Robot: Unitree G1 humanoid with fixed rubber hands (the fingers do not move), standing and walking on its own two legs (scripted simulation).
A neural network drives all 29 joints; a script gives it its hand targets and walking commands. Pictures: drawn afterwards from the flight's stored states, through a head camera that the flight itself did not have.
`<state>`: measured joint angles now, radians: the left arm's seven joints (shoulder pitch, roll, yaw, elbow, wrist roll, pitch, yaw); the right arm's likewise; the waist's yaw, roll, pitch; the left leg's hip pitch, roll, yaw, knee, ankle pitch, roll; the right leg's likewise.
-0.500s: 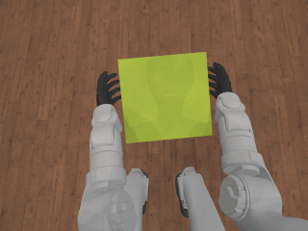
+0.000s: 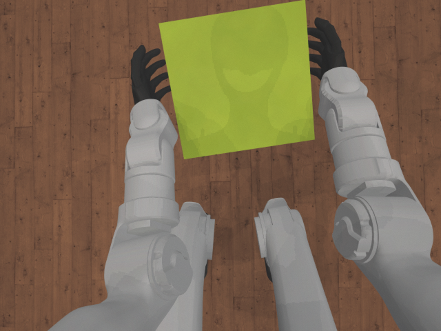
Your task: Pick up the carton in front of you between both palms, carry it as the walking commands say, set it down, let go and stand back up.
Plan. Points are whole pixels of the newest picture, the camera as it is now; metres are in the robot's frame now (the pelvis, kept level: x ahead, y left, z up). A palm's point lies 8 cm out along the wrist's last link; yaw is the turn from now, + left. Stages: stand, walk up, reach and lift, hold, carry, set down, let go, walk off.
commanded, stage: set down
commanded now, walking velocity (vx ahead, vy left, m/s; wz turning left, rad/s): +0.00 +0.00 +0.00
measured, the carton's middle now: (235, 88) +0.52 -0.03 -0.20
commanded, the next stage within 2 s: none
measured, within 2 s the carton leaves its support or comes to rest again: rests again in 1.22 s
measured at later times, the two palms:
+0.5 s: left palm (172, 108) +0.51 +0.11 -0.25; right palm (306, 76) +0.55 -0.18 -0.25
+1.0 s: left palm (169, 105) +0.52 +0.12 -0.26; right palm (305, 74) +0.56 -0.18 -0.26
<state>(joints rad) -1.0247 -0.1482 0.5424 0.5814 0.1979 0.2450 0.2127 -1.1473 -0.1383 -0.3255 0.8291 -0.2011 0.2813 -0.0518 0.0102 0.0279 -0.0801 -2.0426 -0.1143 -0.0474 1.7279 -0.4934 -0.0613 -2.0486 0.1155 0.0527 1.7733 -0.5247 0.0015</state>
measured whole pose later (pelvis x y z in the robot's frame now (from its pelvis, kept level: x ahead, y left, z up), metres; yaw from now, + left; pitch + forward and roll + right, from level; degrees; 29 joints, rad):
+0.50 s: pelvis -0.01 -0.01 -0.09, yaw +2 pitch +41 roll +5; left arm -1.27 -0.04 0.50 0.71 0.06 0.21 0.25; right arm -1.48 -0.34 -0.10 1.06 -0.03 0.23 -0.06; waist 0.01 0.03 0.24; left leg -2.22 -0.15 -0.03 2.06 -0.56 -0.11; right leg -2.25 0.12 0.03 2.13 -0.59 -0.02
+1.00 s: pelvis -0.01 +0.00 -0.11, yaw +2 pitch +38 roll +5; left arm -1.33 -0.01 0.58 0.81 0.13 0.19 0.15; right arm -1.54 -0.34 -0.24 1.15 -0.17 0.21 0.03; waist 0.01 0.06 0.28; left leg -2.23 -0.16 -0.01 2.13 -0.58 -0.10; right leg -2.24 0.09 0.03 2.20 -0.62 -0.02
